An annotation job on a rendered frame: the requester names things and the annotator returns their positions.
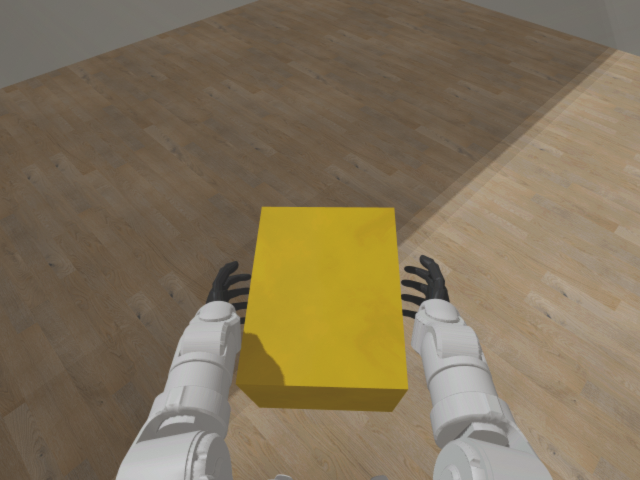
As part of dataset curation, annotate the robot left hand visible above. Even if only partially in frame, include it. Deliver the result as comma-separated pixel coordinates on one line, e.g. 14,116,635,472
206,261,251,324

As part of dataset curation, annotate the right robot forearm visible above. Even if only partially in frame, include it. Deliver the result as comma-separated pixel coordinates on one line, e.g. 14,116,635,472
411,299,542,462

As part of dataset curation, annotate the left robot upper arm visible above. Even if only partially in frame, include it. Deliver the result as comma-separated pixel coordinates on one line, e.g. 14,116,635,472
117,430,233,480

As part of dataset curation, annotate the carton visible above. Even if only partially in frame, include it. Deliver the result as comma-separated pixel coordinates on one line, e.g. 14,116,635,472
236,207,408,412

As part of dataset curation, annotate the left robot forearm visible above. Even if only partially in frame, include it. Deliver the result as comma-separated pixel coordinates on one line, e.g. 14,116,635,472
116,301,241,480

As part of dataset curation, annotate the right robot upper arm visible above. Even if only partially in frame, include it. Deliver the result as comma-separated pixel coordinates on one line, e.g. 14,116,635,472
433,437,553,480

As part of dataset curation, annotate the robot right hand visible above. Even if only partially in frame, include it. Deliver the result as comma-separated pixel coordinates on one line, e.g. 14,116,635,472
401,255,450,319

